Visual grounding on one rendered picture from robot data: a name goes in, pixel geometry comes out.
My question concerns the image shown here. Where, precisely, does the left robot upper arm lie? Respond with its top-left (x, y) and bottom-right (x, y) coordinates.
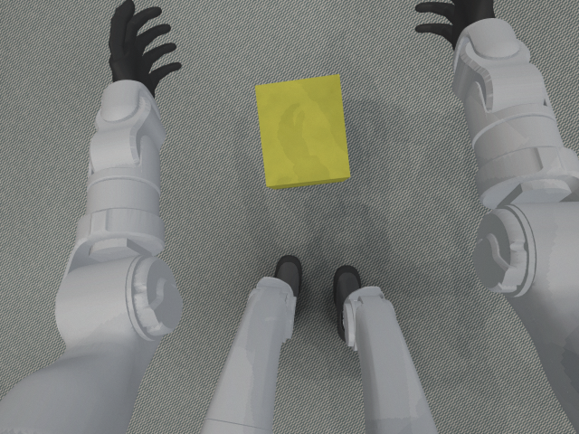
top-left (0, 254), bottom-right (183, 434)

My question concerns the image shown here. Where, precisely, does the left robot foot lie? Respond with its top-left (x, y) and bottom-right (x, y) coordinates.
top-left (274, 255), bottom-right (302, 320)

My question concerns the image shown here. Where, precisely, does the right robot forearm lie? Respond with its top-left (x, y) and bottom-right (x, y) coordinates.
top-left (451, 18), bottom-right (579, 210)

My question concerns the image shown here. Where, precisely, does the right robot upper arm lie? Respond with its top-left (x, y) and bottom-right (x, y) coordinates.
top-left (472, 202), bottom-right (579, 434)

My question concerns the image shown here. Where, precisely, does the robot left hand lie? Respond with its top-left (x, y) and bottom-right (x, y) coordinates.
top-left (109, 0), bottom-right (182, 98)

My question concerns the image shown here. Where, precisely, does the right robot foot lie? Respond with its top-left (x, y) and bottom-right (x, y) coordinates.
top-left (333, 265), bottom-right (361, 342)

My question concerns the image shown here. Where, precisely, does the robot right hand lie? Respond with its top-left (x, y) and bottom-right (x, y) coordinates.
top-left (415, 0), bottom-right (496, 50)

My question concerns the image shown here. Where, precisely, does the carton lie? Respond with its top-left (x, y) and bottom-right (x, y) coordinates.
top-left (255, 74), bottom-right (350, 190)

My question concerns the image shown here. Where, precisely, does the left robot forearm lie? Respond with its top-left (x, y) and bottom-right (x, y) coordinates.
top-left (55, 80), bottom-right (166, 336)

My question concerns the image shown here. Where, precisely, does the robot foot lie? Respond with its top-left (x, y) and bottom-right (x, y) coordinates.
top-left (274, 255), bottom-right (302, 320)
top-left (333, 265), bottom-right (361, 342)

